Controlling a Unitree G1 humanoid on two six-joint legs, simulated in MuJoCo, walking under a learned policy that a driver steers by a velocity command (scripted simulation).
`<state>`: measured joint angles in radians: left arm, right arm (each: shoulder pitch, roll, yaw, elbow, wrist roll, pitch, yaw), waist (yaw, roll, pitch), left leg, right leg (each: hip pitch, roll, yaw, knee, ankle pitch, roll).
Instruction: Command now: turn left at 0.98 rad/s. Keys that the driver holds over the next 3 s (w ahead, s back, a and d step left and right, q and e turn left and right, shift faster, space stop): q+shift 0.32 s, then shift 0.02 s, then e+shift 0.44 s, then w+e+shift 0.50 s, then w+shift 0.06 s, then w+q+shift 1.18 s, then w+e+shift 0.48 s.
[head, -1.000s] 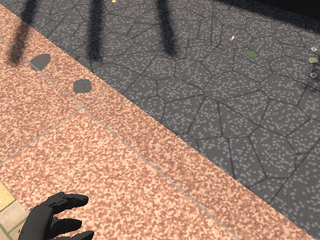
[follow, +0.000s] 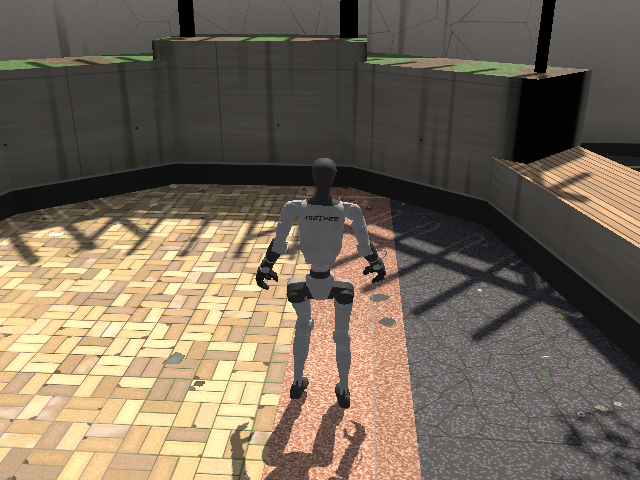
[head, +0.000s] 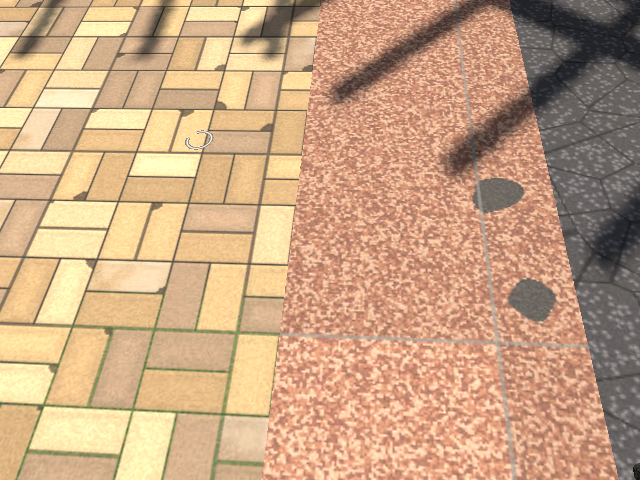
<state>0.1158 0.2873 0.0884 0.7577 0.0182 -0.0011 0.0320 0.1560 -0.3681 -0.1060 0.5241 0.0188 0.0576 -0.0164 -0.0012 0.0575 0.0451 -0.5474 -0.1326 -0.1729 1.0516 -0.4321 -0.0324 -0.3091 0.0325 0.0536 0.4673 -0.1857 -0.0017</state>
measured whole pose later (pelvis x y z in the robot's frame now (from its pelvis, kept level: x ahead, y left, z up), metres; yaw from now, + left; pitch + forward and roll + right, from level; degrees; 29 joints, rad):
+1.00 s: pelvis +0.08 +0.01 +0.00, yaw +0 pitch +2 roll +2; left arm 0.41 0.27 0.07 0.72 -0.03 -0.03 -0.01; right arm 0.12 -0.31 -0.10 0.70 0.02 -0.09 0.02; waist 0.04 0.05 0.00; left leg -0.53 0.02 -0.01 1.13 -0.36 0.01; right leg -0.19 0.03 0.01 0.53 -0.38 -0.11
